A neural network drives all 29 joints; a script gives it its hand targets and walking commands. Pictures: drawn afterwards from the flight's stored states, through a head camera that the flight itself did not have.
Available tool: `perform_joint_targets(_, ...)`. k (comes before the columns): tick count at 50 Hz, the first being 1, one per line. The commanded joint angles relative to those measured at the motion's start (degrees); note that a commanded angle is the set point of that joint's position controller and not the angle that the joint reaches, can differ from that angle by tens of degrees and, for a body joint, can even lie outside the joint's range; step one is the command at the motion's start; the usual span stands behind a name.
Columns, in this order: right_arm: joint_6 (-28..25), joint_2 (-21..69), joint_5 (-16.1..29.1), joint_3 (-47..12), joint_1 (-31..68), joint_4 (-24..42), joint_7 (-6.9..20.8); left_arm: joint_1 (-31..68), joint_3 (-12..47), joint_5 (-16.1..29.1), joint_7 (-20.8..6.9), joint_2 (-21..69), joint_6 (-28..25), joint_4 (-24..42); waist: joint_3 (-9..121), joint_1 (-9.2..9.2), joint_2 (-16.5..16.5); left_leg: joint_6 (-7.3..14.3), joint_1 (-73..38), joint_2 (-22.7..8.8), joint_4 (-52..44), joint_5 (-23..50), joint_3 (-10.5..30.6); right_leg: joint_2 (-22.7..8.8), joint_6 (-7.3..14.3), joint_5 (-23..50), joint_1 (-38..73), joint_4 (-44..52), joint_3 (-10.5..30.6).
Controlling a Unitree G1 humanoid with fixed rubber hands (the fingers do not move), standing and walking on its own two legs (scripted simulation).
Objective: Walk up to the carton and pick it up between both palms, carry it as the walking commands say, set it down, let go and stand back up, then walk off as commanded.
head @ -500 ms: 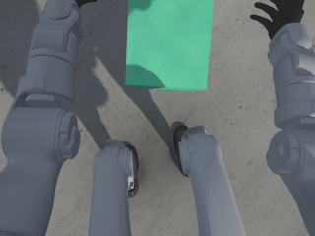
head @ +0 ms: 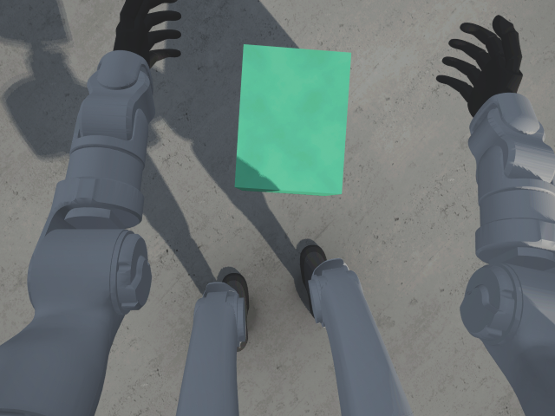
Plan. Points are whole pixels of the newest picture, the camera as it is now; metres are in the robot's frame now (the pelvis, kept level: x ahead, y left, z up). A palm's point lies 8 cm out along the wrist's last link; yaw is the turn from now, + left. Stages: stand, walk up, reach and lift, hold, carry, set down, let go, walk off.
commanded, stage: set down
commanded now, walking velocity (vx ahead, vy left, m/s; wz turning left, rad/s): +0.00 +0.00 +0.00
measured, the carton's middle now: (289, 130) +0.54 -0.10 -0.50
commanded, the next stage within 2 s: let go in 0.24 s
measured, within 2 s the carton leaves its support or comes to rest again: neither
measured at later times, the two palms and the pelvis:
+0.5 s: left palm (100, 88) +0.51 +0.12 -0.04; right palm (522, 106) +0.43 -0.29 -0.03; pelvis +0.03 -0.01 +0.09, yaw +0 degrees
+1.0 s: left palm out of the picture +0.33 +0.21 +0.08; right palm out of the picture +0.27 -0.25 +0.08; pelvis +0.09 +0.00 +0.16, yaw -3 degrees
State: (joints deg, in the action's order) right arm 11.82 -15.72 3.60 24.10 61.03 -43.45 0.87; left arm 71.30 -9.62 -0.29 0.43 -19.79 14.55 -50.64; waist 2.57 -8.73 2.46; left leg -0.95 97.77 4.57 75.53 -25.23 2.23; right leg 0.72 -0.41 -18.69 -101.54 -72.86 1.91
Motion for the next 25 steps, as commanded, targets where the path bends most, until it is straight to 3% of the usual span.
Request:
perform_joint_targets(1, -1.52, -7.64, -0.61, 0.83, 9.65, 6.3, 0.35, 14.04, -1.09, -0.53, -0.38, -5.48, -1.58, 6.34, 59.49, -2.76, 3.55, -0.87, -24.05, 1.92, -11.63, 11.67, -3.42, 1.38, -2.08, 26.6, 48.4, 6.56, -3.97)
perform_joint_targets(10, -4.12, -4.08, -4.67, 2.33, 7.48, 2.63, 1.35, 11.77, -4.05, -3.8, -1.42, -2.86, -4.11, 1.62, 51.78, -2.02, 2.83, -1.34, -27.94, 0.6, -20.29, 12.81, -2.22, 0.71, -2.32, 26.49, 51.03, 15.26, -4.19)
perform_joint_targets(16, -4.94, -3.83, -7.99, 3.05, 3.7, 3.31, 2.47, 5.46, -7.5, -7.6, 0.01, -0.44, -4.83, 1.63, 53.69, -1.41, 1.88, -1.86, -30.24, 0.57, -23.02, 16.82, -2.57, 0.86, -1.93, 31.08, 57.8, 17.67, -4.23)
perform_joint_targets(20, -5.19, -5.0, -9.19, 1.51, -3.27, 7.12, 4.0, -3.4, -7.32, -8.52, 2.16, 2.17, -5.53, 8.01, 59.35, -0.93, 0.93, -2.22, -33.57, 0.62, -24.99, 22.71, -3.05, 0.96, -0.99, 39.12, 67.46, 18.83, -3.31)
perform_joint_targets(23, -5.49, -5.98, -9.48, -2.32, -14.48, 12.26, 5.78, -15.3, -5.29, -7.82, 4.12, 5.47, -6.07, 17.19, 65.24, -0.02, 0.62, -2.56, -38.91, 0.84, -27.33, 30.04, -3.17, 0.99, 0.06, 47.87, 77.1, 19.8, -2.18)
perform_joint_targets(25, -5.74, -7.04, -8.39, -4.82, -18.46, 15.66, 6.88, -19.31, -4.11, -6.82, 5.32, 6.9, -6.23, 23.59, 64.12, 0.51, 0.19, -2.6, -40.96, 1.11, -29.23, 30.49, -3.02, 0.93, 0.46, 48.53, 80.16, 21.09, -1.62)
